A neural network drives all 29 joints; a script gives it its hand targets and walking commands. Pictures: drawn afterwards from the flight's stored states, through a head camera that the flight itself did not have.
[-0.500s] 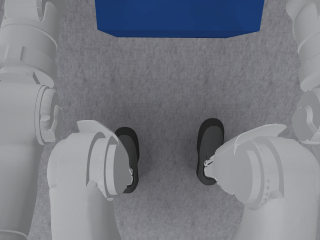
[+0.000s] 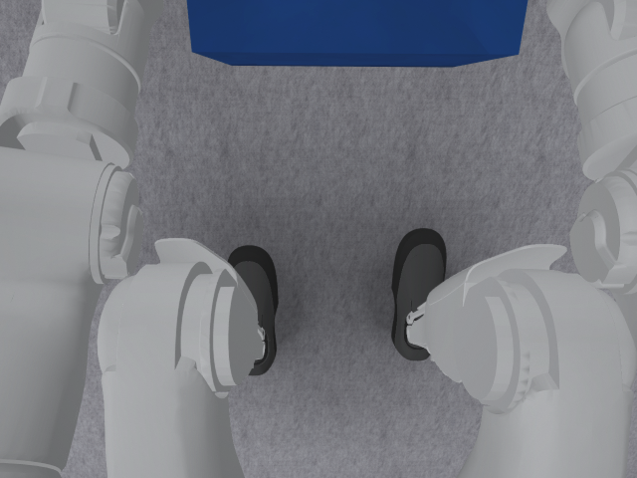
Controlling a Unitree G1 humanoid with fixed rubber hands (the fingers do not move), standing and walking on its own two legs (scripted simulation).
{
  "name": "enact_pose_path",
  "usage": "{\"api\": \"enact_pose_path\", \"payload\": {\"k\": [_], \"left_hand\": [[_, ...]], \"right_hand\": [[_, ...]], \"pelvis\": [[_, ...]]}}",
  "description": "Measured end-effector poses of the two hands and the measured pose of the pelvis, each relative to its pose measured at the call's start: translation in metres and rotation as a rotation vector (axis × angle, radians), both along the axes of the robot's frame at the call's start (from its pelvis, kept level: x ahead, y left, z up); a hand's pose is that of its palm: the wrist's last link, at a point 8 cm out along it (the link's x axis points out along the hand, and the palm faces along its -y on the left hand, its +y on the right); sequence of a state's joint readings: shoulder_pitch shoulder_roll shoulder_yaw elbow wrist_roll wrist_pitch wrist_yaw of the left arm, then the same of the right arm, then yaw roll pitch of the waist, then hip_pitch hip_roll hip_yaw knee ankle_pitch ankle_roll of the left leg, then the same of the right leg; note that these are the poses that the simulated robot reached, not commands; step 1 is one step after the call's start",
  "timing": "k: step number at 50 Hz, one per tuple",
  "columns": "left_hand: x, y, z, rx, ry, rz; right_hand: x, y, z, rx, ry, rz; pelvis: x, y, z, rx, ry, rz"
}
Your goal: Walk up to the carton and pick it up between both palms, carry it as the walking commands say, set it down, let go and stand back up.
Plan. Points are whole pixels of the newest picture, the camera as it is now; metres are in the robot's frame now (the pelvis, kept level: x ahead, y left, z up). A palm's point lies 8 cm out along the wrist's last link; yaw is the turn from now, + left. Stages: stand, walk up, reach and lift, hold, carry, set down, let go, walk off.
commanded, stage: reach and lift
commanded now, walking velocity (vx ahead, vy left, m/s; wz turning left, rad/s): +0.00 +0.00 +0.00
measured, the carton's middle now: out of the picture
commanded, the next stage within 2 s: none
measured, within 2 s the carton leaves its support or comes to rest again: leaves its support in 0.86 s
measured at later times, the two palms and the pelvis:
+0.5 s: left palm out of the picture +0.56 +0.18 -0.20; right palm out of the picture +0.56 -0.19 -0.19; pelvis +0.01 +0.00 -0.01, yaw +1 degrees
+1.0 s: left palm out of the picture +0.56 +0.17 -0.16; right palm out of the picture +0.55 -0.18 -0.15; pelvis -0.01 +0.00 +0.01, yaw +1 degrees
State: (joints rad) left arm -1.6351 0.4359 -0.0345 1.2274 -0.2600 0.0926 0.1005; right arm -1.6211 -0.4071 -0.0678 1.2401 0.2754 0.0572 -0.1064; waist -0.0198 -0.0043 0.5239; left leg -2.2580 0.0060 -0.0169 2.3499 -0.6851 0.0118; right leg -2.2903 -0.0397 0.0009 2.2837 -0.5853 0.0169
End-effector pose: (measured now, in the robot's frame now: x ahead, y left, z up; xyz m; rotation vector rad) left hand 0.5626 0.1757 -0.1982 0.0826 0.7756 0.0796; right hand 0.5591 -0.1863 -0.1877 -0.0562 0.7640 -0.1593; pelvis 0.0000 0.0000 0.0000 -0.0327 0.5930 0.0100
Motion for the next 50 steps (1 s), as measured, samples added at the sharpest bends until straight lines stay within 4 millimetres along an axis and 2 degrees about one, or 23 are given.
{"api": "enact_pose_path", "payload": {"k": [26,41,45,50], "left_hand": [[0.001,0.003,-0.002,-0.058,0.019,-0.01],[-0.003,0.001,0.003,-0.009,0.035,0.002],[-0.005,-0.001,0.012,0.014,0.028,0.003],[0.001,-0.002,0.038,0.027,-0.011,0.02]], "right_hand": [[0.003,-0.003,0.0,0.034,0.034,0.035],[-0.005,0.001,0.007,-0.009,0.057,0.032],[-0.009,0.001,0.017,-0.016,0.047,0.018],[-0.01,0.002,0.036,-0.01,0.002,-0.008]], "pelvis": [[0.006,0.0,-0.008,0.005,-0.022,0.01],[0.003,0.001,0.0,-0.002,-0.025,0.014],[0.0,0.001,0.004,-0.002,-0.036,0.018],[-0.009,0.001,0.009,-0.003,-0.053,0.021]]}}
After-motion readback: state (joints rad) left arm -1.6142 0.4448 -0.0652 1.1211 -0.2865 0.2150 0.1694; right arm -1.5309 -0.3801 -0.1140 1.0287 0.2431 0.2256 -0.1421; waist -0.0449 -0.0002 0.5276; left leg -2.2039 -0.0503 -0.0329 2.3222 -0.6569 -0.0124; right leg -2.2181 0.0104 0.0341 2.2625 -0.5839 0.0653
